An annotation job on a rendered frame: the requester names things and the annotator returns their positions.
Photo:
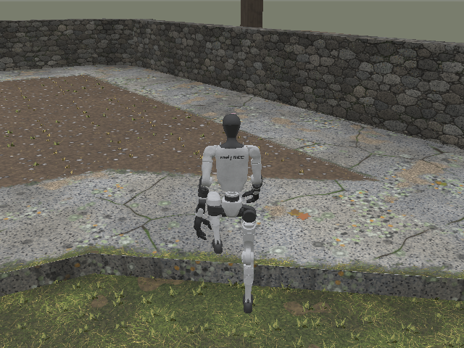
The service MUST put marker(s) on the robot right upper arm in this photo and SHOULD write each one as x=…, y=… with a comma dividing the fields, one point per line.
x=254, y=153

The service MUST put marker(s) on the robot right forearm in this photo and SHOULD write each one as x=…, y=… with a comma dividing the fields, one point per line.
x=256, y=188

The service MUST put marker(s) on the robot torso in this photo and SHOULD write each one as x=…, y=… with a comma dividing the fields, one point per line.
x=232, y=170

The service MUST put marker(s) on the right robot foot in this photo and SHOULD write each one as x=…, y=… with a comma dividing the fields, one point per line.
x=248, y=306

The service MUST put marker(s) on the left robot hand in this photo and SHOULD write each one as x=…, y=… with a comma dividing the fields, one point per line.
x=197, y=225

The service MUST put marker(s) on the robot left forearm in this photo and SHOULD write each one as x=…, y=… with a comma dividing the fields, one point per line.
x=201, y=200

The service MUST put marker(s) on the right robot hand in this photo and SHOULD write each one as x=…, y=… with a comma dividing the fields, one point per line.
x=253, y=199

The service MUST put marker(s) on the robot left upper arm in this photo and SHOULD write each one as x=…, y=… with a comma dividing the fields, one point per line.
x=207, y=161

